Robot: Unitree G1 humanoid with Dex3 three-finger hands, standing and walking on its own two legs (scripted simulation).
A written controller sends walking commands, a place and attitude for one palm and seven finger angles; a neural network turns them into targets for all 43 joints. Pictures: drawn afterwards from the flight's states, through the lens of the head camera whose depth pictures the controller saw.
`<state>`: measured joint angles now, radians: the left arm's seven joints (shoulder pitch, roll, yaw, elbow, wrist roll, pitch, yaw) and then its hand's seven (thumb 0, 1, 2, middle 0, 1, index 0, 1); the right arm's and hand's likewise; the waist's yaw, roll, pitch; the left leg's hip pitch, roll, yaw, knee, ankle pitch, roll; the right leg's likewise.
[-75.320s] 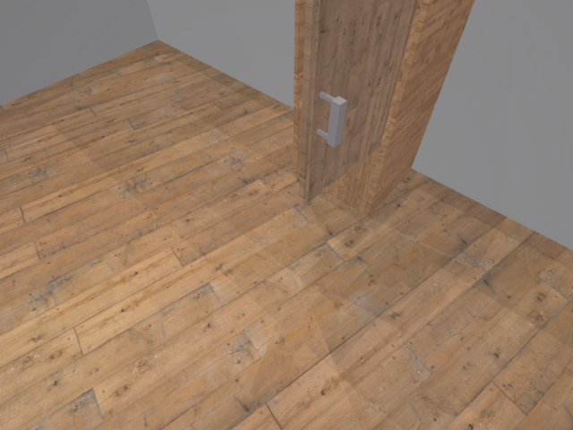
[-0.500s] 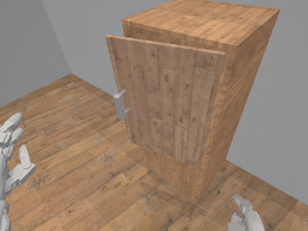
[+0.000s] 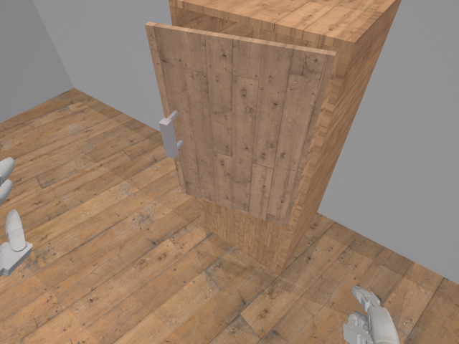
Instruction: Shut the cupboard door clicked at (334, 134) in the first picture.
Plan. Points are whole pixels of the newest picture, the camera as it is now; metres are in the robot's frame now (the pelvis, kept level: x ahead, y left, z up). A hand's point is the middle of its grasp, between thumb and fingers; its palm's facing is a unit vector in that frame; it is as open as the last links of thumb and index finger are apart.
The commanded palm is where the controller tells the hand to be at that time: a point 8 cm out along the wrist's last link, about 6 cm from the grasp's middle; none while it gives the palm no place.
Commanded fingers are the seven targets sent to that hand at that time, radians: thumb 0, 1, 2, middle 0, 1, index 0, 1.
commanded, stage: step back with the hand held close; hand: left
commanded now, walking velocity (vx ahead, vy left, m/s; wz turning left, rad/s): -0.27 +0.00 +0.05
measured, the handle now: (173, 134) +0.64 +0.20 -0.02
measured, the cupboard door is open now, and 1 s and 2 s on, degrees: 13 13 13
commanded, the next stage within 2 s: stop stepping back and stand still in 0.56 s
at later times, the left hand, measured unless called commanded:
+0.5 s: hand out of the picture +0.05 +0.31 +0.17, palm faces +0.50 -0.74 -0.45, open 7.4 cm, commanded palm -0.01 +0.33 +0.18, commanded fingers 0.00 0.90 0.90 -0.20 -0.30 -0.20 -0.30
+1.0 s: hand out of the picture -0.07 +0.31 +0.19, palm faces +0.44 -0.80 -0.40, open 7.4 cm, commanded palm -0.13 +0.35 +0.18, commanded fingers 0.00 0.90 0.90 -0.20 -0.30 -0.20 -0.30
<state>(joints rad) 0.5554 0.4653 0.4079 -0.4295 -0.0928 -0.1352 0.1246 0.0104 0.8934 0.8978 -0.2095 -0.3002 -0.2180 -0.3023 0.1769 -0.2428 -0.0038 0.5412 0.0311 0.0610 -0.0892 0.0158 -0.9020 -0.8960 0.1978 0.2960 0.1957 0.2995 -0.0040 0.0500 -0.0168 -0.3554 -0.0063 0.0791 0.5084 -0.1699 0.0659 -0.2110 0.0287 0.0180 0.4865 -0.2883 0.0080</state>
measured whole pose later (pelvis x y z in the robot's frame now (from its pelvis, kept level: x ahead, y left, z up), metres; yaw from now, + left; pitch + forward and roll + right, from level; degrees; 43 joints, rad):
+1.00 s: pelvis -0.25 +0.05 +0.01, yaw +2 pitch +0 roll -3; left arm 0.59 0.44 0.42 -0.62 -0.06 -0.15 0.17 0.02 0.90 0.90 -0.20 -0.30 -0.21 -0.30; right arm 0.30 -0.12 0.03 0.64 -0.02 -0.09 -0.04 0.02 -0.90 -0.90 0.20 0.30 0.20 0.30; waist -0.02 -0.02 -0.04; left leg -0.38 0.06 0.05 0.41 -0.19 -0.01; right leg -0.22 0.10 -0.11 0.68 -0.49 -0.02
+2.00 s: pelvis -0.23 +0.07 +0.00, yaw -1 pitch +0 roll -1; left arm 0.54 0.44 0.40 -0.56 -0.05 -0.17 0.17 0.02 0.89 0.90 -0.21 -0.30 -0.22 -0.30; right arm 0.17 -0.21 0.00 0.58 0.02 -0.05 -0.07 0.02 -0.90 -0.90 0.20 0.30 0.20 0.30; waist -0.02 -0.04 0.03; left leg -0.26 0.04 0.06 0.55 -0.29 0.00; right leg -0.17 0.04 -0.05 0.49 -0.32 -0.04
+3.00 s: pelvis -0.28 +0.10 +0.00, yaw +0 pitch -1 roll +0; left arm 0.28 0.22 -0.02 0.69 0.02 0.06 -0.01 0.01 0.91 0.90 -0.20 -0.30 -0.20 -0.30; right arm 0.18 -0.29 0.01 0.84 -0.03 -0.01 0.00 0.01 -0.90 -0.90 0.20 0.30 0.20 0.30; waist -0.03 0.01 0.05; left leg -0.32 -0.01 0.08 0.55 -0.22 0.05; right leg -0.27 -0.02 -0.04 0.57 -0.28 0.00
